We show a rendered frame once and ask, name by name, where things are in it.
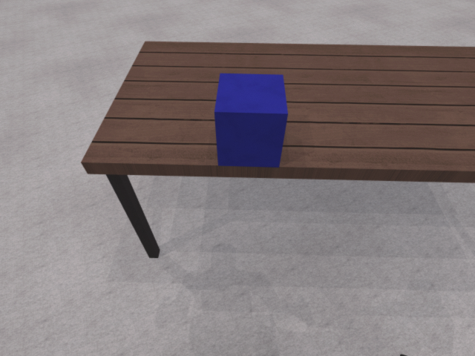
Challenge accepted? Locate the table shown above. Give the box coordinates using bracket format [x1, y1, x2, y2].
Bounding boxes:
[81, 42, 475, 258]

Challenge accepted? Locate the carton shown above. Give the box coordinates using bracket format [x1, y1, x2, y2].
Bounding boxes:
[214, 73, 288, 168]

